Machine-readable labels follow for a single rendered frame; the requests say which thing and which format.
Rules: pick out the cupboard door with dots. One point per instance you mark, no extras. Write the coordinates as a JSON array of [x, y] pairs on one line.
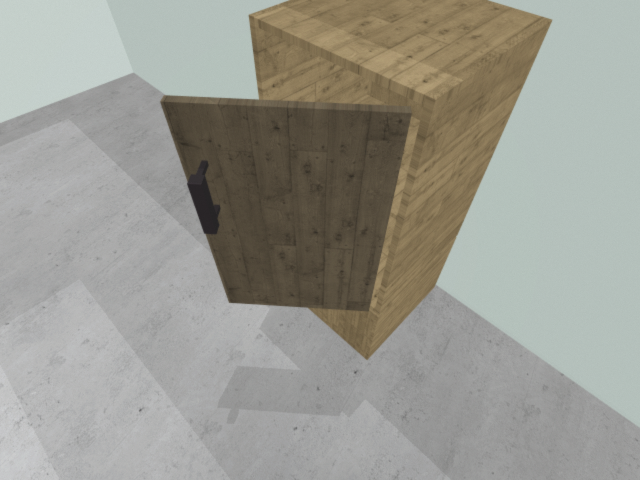
[[305, 191]]

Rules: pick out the handle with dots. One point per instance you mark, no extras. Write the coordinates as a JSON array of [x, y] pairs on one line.
[[207, 212]]

